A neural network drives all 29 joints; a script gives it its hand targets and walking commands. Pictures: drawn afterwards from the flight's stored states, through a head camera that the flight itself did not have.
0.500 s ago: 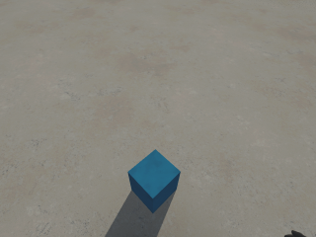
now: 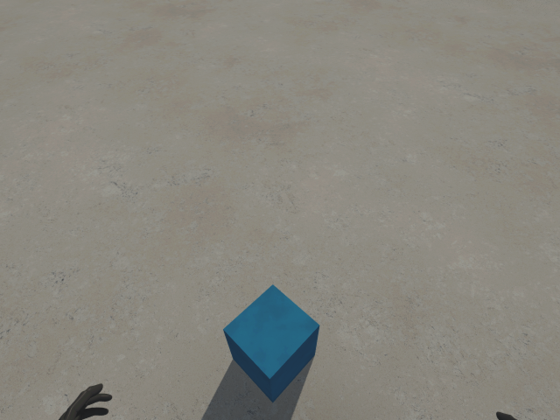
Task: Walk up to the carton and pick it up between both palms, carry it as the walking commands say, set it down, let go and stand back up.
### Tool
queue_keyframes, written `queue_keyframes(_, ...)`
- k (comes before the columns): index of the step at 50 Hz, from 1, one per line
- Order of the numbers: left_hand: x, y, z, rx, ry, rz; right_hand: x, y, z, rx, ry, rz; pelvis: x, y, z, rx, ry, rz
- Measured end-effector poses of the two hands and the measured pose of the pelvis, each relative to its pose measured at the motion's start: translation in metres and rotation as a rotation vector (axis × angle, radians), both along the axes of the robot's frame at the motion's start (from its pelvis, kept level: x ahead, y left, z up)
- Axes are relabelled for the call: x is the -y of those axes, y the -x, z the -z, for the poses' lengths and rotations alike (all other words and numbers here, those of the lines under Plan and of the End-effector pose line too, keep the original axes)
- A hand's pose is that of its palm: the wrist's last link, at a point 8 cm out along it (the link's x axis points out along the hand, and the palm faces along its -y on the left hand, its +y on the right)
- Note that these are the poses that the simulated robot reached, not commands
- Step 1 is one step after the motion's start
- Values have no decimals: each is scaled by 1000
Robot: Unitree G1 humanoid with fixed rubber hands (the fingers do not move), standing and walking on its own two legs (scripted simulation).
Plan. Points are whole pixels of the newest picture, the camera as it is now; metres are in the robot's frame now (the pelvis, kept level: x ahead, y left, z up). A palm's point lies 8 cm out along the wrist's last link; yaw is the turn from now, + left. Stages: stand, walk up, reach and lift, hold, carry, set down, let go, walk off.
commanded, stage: walk up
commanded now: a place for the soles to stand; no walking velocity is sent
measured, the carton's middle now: (272, 343) +0.49 +0.06 -0.64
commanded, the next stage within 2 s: none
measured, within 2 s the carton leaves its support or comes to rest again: neither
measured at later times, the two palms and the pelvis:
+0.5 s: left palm (107, 408) +0.18 +0.27 -0.07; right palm out of the picture +0.09 -0.48 -0.05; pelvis +0.03 -0.10 -0.02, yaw +11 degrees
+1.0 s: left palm out of the picture +0.09 +0.11 -0.12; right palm out of the picture +0.40 -0.55 -0.06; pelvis +0.16 -0.25 -0.04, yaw +30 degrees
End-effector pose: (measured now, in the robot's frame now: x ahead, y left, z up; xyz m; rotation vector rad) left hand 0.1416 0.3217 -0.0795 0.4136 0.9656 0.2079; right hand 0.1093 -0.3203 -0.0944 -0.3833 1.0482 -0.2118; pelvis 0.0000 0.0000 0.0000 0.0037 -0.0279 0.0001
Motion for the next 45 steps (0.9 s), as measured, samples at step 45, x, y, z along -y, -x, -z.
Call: queue_keyframes(45,162,61,34,-21,42,-445,205,-223,-51,54,352,-472,204,-128,27,-3,2,-447)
